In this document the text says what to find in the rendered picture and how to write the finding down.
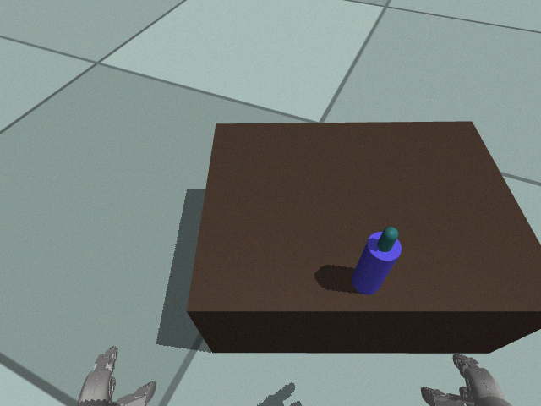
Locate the bottle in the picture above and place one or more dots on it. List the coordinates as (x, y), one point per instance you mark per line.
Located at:
(378, 257)

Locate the left robot hand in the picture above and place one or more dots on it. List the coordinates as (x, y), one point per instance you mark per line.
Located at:
(99, 385)

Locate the right robot hand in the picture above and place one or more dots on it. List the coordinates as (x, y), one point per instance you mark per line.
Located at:
(479, 381)

